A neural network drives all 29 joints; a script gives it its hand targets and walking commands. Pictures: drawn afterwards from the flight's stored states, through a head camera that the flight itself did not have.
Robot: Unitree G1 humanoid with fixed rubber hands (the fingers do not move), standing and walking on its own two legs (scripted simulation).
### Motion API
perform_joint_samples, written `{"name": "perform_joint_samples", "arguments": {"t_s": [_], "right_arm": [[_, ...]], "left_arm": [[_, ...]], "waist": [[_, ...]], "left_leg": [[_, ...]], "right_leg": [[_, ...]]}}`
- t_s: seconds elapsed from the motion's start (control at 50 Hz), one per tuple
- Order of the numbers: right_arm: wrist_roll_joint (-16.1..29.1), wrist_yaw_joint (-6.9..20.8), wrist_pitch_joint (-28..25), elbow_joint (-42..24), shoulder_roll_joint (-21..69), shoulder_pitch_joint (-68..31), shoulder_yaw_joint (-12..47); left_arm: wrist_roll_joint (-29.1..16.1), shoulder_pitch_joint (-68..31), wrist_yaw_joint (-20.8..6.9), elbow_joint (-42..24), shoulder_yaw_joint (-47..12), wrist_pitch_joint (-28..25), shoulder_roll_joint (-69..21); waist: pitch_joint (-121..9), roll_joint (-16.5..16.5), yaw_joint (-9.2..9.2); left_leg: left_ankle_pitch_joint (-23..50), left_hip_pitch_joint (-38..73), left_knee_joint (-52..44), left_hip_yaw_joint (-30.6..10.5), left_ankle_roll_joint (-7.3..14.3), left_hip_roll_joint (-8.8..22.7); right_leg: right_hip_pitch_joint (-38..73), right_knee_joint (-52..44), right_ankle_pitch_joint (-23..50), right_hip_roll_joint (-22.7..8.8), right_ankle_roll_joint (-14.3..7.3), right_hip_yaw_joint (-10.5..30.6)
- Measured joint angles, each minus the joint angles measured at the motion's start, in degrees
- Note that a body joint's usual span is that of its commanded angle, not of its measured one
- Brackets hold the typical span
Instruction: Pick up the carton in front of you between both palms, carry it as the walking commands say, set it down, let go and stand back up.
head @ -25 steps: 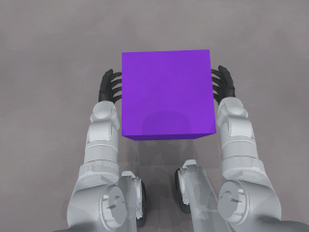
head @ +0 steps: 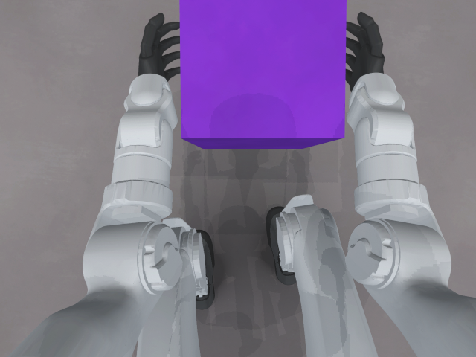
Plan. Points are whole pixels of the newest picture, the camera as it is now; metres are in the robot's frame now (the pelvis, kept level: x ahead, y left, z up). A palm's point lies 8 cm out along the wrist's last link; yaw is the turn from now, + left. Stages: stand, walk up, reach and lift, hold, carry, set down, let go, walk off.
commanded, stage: set down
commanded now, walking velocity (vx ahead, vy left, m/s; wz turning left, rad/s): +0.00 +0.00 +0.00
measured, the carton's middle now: (256, 86) +0.51 -0.09 -0.19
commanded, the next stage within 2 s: none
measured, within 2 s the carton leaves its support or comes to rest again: rests again in 0.88 s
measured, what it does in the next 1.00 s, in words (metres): lowers itself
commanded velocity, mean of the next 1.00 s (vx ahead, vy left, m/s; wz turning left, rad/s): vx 0.00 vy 0.00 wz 0.00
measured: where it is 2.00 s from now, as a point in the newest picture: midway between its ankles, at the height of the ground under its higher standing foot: (243, 270)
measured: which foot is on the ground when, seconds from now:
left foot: down 0.00-1.00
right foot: down 0.00-1.00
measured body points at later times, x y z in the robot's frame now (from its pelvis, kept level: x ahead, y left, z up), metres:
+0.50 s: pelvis +0.00 +0.00 -0.08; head +0.37 -0.04 +0.17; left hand +0.57 +0.04 -0.25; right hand +0.51 -0.26 -0.24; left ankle +0.09 +0.11 -0.43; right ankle +0.12 -0.12 -0.43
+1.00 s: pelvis -0.01 +0.01 -0.10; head +0.35 -0.02 +0.15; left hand +0.56 +0.05 -0.27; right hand +0.51 -0.26 -0.26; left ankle +0.09 +0.11 -0.43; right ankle +0.12 -0.12 -0.43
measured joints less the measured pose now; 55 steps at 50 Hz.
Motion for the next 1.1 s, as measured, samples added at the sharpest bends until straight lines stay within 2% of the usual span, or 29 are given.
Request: {"name": "perform_joint_samples", "arguments": {"t_s": [0.22,0.44,0.56,0.8,1.1], "right_arm": [[3.3,-1.5,-1.0,3.3,-4.1,-7.3,2.2],[11.2,-2.8,-2.3,7.6,-9.5,-12.8,8.6],[12.0,-3.9,-3.1,9.9,-9.2,-12.3,8.4],[10.6,0.0,-4.1,15.4,-11.0,-14.5,9.0],[8.5,3.7,-5.1,18.9,-14.4,-17.0,5.1]], "left_arm": [[-3.0,-8.0,1.4,4.0,-3.5,-1.2,4.2],[-10.3,-12.7,3.9,6.6,-10.9,-2.3,9.1],[-9.9,-12.7,4.1,8.9,-10.7,-2.6,8.8],[-10.8,-14.8,2.8,13.8,-11.3,-3.7,10.4],[-7.7,-18.9,-0.4,15.3,-9.2,-4.2,9.0]], "waist": [[8.7,-0.1,-0.88],[16.9,-0.9,-2.34],[15.9,-1.4,-2.17],[18.3,-0.5,-2.93],[22.2,-1.0,-1.91]], "left_leg": [[-1.3,-5.9,8.5,0.1,-0.4,-0.1],[-3.7,-8.3,16.5,0.5,-0.3,-0.1],[-4.8,-8.7,18.7,0.0,-0.7,-0.4],[-3.2,-9.4,19.8,0.1,-0.3,-1.9],[-2.3,-9.3,21.4,-0.1,0.2,-2.5]], "right_leg": [[-6.2,8.3,-0.7,0.2,-0.2,-0.1],[-9.0,16.1,-2.4,0.5,0.0,0.0],[-9.5,18.1,-3.3,0.6,-0.1,-0.3],[-9.1,19.2,-2.9,-0.6,0.5,-0.1],[-8.2,20.3,-2.4,-1.0,0.9,-0.3]]}}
